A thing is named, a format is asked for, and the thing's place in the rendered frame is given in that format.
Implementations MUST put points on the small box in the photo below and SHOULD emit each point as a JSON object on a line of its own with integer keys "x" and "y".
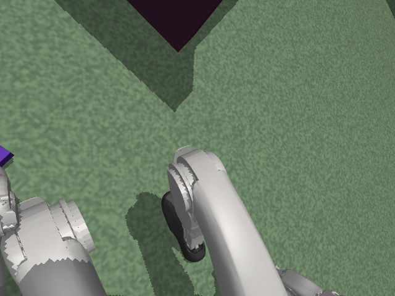
{"x": 5, "y": 156}

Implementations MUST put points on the right robot hand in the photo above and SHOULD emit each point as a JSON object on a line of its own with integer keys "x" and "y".
{"x": 297, "y": 284}

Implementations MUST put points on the right robot foot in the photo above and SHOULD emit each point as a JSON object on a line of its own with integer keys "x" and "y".
{"x": 175, "y": 226}

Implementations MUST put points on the left robot arm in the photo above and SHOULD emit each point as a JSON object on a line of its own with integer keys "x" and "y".
{"x": 9, "y": 219}

